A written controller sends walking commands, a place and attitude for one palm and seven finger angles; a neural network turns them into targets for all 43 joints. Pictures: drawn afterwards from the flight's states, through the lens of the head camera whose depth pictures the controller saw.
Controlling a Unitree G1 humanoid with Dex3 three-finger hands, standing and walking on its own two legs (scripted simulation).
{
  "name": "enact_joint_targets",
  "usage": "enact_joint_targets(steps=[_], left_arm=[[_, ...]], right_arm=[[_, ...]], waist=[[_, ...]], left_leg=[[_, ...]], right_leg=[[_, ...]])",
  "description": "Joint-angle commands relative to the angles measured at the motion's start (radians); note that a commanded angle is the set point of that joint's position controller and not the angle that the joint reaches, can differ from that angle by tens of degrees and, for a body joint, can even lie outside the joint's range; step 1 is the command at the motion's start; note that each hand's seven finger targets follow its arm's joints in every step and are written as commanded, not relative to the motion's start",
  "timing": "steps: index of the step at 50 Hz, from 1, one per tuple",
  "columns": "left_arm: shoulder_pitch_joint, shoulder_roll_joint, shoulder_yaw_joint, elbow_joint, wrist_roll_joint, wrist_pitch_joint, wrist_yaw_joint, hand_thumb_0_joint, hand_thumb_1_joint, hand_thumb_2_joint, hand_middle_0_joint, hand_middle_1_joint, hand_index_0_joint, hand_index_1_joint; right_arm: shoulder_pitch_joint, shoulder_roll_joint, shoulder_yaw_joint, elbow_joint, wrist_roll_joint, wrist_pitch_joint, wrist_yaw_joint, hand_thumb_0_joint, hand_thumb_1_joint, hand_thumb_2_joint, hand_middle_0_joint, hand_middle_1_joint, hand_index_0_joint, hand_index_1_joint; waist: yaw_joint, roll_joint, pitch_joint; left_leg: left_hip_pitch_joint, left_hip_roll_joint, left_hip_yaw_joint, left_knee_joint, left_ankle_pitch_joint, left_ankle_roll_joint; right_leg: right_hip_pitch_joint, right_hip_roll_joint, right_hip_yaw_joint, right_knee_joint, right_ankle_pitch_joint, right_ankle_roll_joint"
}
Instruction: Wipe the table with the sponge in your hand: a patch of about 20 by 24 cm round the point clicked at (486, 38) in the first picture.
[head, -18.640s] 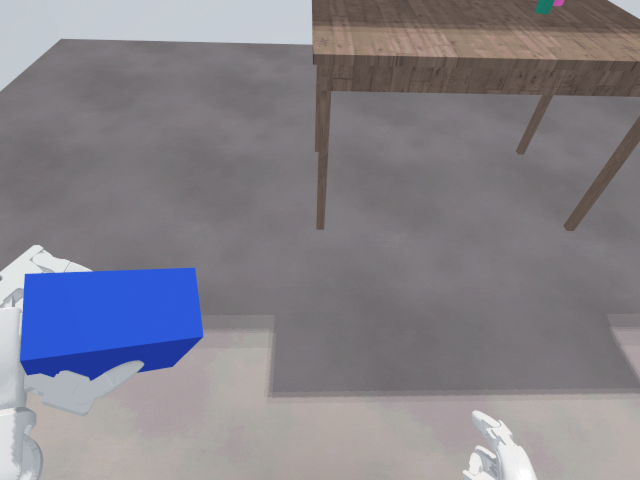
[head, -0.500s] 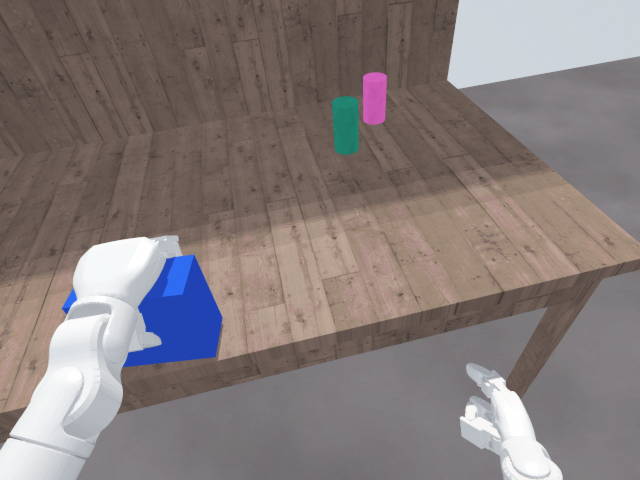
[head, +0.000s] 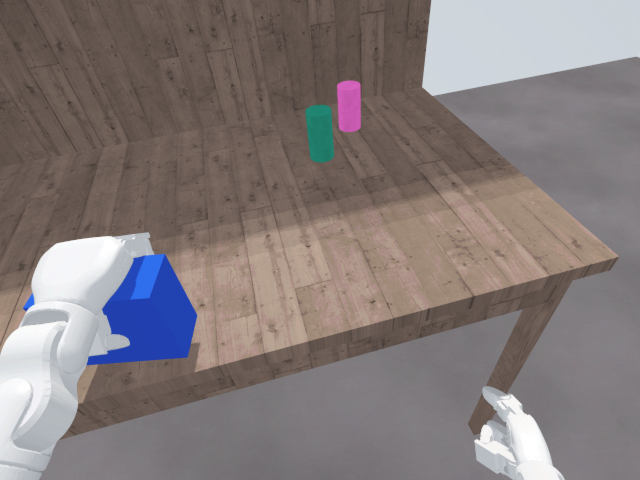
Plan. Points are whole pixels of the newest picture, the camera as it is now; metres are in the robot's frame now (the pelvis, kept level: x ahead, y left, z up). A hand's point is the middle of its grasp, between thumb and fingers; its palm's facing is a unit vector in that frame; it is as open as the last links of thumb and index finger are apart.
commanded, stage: move the sponge above the wiping area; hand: left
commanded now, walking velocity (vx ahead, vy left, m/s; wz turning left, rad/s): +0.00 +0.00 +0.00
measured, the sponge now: (129, 322) +0.25 +0.30 +0.08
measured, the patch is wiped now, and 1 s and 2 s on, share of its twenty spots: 0.00 0.00 0.00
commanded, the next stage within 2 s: lower the sponge onto the table in 1.58 s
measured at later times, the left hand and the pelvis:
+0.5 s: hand (71, 267) +0.26 +0.33 +0.17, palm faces +0.22 -0.02 -0.98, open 10.3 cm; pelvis -0.01 +0.02 +0.00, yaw +1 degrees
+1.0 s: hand (74, 270) +0.26 +0.33 +0.17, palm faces +0.21 -0.05 -0.98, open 10.3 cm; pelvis -0.02 +0.02 +0.00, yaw +1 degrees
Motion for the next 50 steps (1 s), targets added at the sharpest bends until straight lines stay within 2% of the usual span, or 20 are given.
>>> enact_joint_targets(steps=[1,5,9,11,13,16,18,21,22,23,29,31,33,34,38,39,43,46,49,50], left_arm=[[-0.352,0.299,0.272,-0.069,0.014,0.098,0.139,0.000,0.100,1.300,-1.200,-1.600,-1.200,-1.600],[-0.258,0.225,0.158,0.008,-0.006,0.183,0.049,0.000,0.100,1.300,-1.200,-1.600,-1.200,-1.600],[-0.292,0.162,0.029,-0.029,0.002,0.180,-0.064,0.000,0.100,1.300,-1.200,-1.600,-1.200,-1.600],[-0.329,0.202,0.034,-0.108,0.025,0.137,-0.090,0.000,0.100,1.300,-1.200,-1.600,-1.200,-1.600],[-0.419,0.331,0.141,-0.234,0.047,0.067,-0.072,0.000,0.100,1.300,-1.200,-1.600,-1.200,-1.600],[-0.382,0.359,0.244,-0.297,0.052,-0.024,0.011,0.000,0.100,1.300,-1.200,-1.600,-1.200,-1.600],[-0.393,0.383,0.311,-0.244,0.042,-0.008,0.066,0.000,0.100,1.300,-1.200,-1.600,-1.200,-1.600],[-0.410,0.264,0.239,-0.044,0.023,0.087,0.122,0.000,0.100,1.300,-1.200,-1.600,-1.200,-1.600],[-0.391,0.267,0.240,-0.011,0.011,0.115,0.125,0.000,0.100,1.300,-1.200,-1.600,-1.200,-1.600],[-0.372,0.276,0.241,-0.007,0.009,0.141,0.111,0.000,0.100,1.300,-1.200,-1.600,-1.200,-1.600],[-0.284,0.038,-0.044,-0.115,0.011,0.203,-0.010,0.000,0.100,1.300,-1.200,-1.600,-1.200,-1.600],[-0.330,0.064,-0.058,-0.186,0.034,0.180,-0.028,0.000,0.100,1.300,-1.200,-1.600,-1.200,-1.600],[-0.429,0.186,0.020,-0.281,0.086,0.149,-0.021,0.000,0.100,1.300,-1.200,-1.600,-1.200,-1.600],[-0.487,0.190,0.021,-0.323,0.107,0.126,-0.007,0.000,0.100,1.300,-1.200,-1.600,-1.200,-1.600],[-0.531,0.315,0.207,-0.294,0.107,0.080,0.104,0.000,0.100,1.300,-1.200,-1.600,-1.200,-1.600],[-0.529,0.217,0.150,-0.239,0.086,0.094,0.124,0.000,0.100,1.300,-1.200,-1.600,-1.200,-1.600],[-0.452,0.193,0.147,-0.056,0.041,0.186,0.132,0.000,0.100,1.300,-1.200,-1.600,-1.200,-1.600],[-0.387,0.067,0.009,-0.021,0.027,0.223,0.076,0.000,0.100,1.300,-1.200,-1.600,-1.200,-1.600],[-0.310,0.010,-0.060,-0.066,0.029,0.250,0.022,0.000,0.100,1.300,-1.200,-1.600,-1.200,-1.600],[-0.320,0.032,-0.057,-0.083,0.035,0.247,0.010,0.000,0.100,1.300,-1.200,-1.600,-1.200,-1.600]], right_arm=[[-0.210,-0.085,-0.044,-0.153,0.006,-0.048,0.007,0.000,-0.900,-0.900,0.200,0.300,0.200,0.300],[-0.253,-0.099,-0.036,-0.166,0.024,-0.031,0.008,0.000,-0.900,-0.900,0.200,0.300,0.200,0.300],[-0.270,-0.090,-0.019,-0.195,0.034,-0.039,-0.001,0.000,-0.900,-0.900,0.200,0.300,0.200,0.300],[-0.255,-0.090,-0.022,-0.203,0.026,-0.042,-0.006,0.000,-0.900,-0.900,0.200,0.300,0.200,0.300],[-0.267,-0.081,-0.018,-0.216,0.020,-0.059,-0.017,0.000,-0.900,-0.900,0.200,0.300,0.200,0.300],[-0.205,-0.065,-0.024,-0.199,-0.006,-0.081,-0.027,0.000,-0.900,-0.900,0.200,0.300,0.200,0.300],[-0.230,-0.064,-0.023,-0.188,-0.003,-0.083,-0.021,0.000,-0.900,-0.900,0.200,0.300,0.200,0.300],[-0.222,-0.077,-0.034,-0.143,0.008,-0.044,-0.001,0.000,-0.900,-0.900,0.200,0.300,0.200,0.300],[-0.225,-0.088,-0.038,-0.140,0.011,-0.030,0.003,0.000,-0.900,-0.900,0.200,0.300,0.200,0.300],[-0.267,-0.090,-0.030,-0.153,0.018,-0.029,0.004,0.000,-0.900,-0.900,0.200,0.300,0.200,0.300],[-0.300,-0.068,-0.009,-0.217,0.037,-0.027,0.024,0.000,-0.900,-0.900,0.200,0.300,0.200,0.300],[-0.287,-0.072,-0.014,-0.220,0.032,-0.036,0.023,0.000,-0.900,-0.900,0.200,0.300,0.200,0.300],[-0.298,-0.070,-0.012,-0.229,0.024,-0.050,0.013,0.000,-0.900,-0.900,0.200,0.300,0.200,0.300],[-0.284,-0.057,-0.005,-0.227,0.017,-0.062,0.006,0.000,-0.900,-0.900,0.200,0.300,0.200,0.300],[-0.262,-0.064,-0.018,-0.184,0.002,-0.078,-0.005,0.000,-0.900,-0.900,0.200,0.300,0.200,0.300],[-0.259,-0.046,-0.012,-0.169,0.004,-0.078,-0.004,0.000,-0.900,-0.900,0.200,0.300,0.200,0.300],[-0.282,-0.071,-0.016,-0.147,0.021,-0.044,0.007,0.000,-0.900,-0.900,0.200,0.300,0.200,0.300],[-0.285,-0.072,-0.008,-0.167,0.033,-0.026,0.014,0.000,-0.900,-0.900,0.200,0.300,0.200,0.300],[-0.309,-0.062,0.003,-0.204,0.044,-0.026,0.025,0.000,-0.900,-0.900,0.200,0.300,0.200,0.300],[-0.302,-0.066,0.000,-0.203,0.041,-0.025,0.026,0.000,-0.900,-0.900,0.200,0.300,0.200,0.300]], waist=[[0.023,0.027,-0.189],[0.002,-0.096,-0.163],[-0.037,-0.118,-0.154],[-0.040,-0.104,-0.190],[-0.027,-0.066,-0.242],[0.007,-0.002,-0.291],[0.027,0.065,-0.256],[0.023,0.010,-0.181],[0.028,-0.017,-0.176],[0.033,0.006,-0.156],[-0.007,-0.036,-0.199],[-0.019,-0.039,-0.217],[-0.012,-0.020,-0.246],[-0.004,-0.022,-0.282],[0.034,0.072,-0.288],[0.032,0.039,-0.281],[0.033,-0.017,-0.173],[0.010,-0.072,-0.154],[0.006,-0.047,-0.154],[-0.001,-0.056,-0.152]], left_leg=[[0.185,-0.059,0.000,-0.015,0.203,0.033],[0.136,-0.060,0.009,-0.021,0.150,0.043],[0.141,-0.065,-0.004,-0.008,0.104,0.056],[0.167,-0.068,-0.014,-0.007,0.106,0.064],[0.213,-0.068,-0.028,0.000,0.118,0.066],[0.266,-0.067,-0.028,-0.010,0.194,0.061],[0.249,-0.063,-0.043,-0.033,0.173,0.045],[0.186,-0.044,-0.030,-0.058,0.137,0.025],[0.168,-0.040,-0.029,-0.069,0.117,0.021],[0.160,-0.045,-0.028,-0.079,0.098,0.018],[0.164,-0.043,-0.044,-0.079,0.040,0.035],[0.180,-0.040,-0.065,-0.088,-0.005,0.043],[0.186,-0.034,-0.087,-0.098,-0.044,0.046],[0.203,-0.041,-0.089,-0.098,-0.023,0.047],[0.217,-0.022,-0.127,-0.148,-0.068,0.033],[0.220,-0.027,-0.113,-0.141,-0.034,0.024],[0.171,-0.032,-0.071,-0.147,-0.058,0.011],[0.139,-0.042,-0.041,-0.128,-0.049,0.014],[0.124,-0.045,-0.038,-0.111,-0.061,0.020],[0.129,-0.044,-0.040,-0.104,-0.058,0.026]], right_leg=[[-0.110,-0.024,0.083,-0.125,0.327,-0.012],[-0.114,-0.032,0.066,-0.113,0.327,0.017],[-0.155,-0.032,0.061,-0.112,0.305,0.022],[-0.153,-0.029,0.055,-0.107,0.294,0.023],[-0.141,-0.018,0.078,-0.110,0.274,0.008],[-0.131,-0.008,0.051,-0.108,0.282,-0.007],[-0.130,0.002,0.080,-0.120,0.243,-0.028],[-0.152,-0.010,0.040,-0.131,0.193,-0.016],[-0.144,-0.011,0.037,-0.133,0.176,-0.013],[-0.138,-0.007,0.064,-0.141,0.162,-0.021],[-0.155,-0.010,0.015,-0.107,0.158,0.000],[-0.163,-0.007,0.015,-0.100,0.132,0.002],[-0.147,0.006,0.034,-0.077,0.110,-0.007],[-0.147,0.005,0.021,-0.070,0.101,-0.007],[-0.114,0.034,0.052,-0.055,0.113,-0.030],[-0.130,0.022,0.025,-0.060,0.109,-0.026],[-0.148,0.012,0.049,-0.123,0.066,-0.025],[-0.156,-0.002,0.018,-0.130,0.070,-0.005],[-0.155,-0.007,0.022,-0.118,0.077,-0.005],[-0.161,-0.006,0.025,-0.118,0.078,-0.004]])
